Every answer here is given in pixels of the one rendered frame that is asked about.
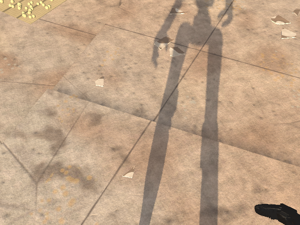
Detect robot right hand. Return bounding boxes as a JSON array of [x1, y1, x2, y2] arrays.
[[254, 203, 300, 225]]

